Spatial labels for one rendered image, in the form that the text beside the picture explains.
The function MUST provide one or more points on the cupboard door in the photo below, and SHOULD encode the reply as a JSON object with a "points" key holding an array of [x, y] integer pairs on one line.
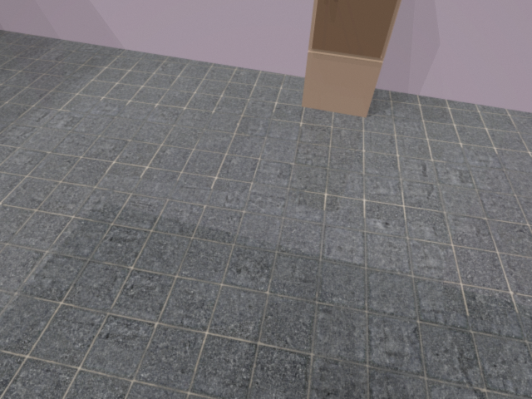
{"points": [[358, 27]]}

